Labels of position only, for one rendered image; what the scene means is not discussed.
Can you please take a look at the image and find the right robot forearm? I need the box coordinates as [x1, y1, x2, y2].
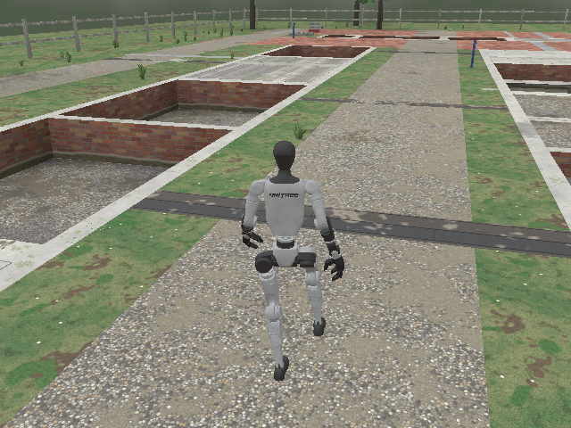
[320, 216, 342, 259]

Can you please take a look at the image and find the left robot thigh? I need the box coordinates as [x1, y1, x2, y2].
[255, 251, 283, 322]

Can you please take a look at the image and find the robot right upper arm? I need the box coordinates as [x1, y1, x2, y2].
[303, 179, 328, 230]

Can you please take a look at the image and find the robot left upper arm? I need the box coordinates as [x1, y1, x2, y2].
[243, 179, 267, 227]

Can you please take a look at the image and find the left robot forearm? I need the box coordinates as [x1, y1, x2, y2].
[241, 214, 253, 239]

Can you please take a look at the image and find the robot right hand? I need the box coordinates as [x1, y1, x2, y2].
[324, 255, 344, 281]

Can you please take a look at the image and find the robot right shin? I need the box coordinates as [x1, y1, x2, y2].
[309, 271, 322, 325]

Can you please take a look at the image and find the robot left hand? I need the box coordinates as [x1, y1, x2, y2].
[243, 232, 263, 249]

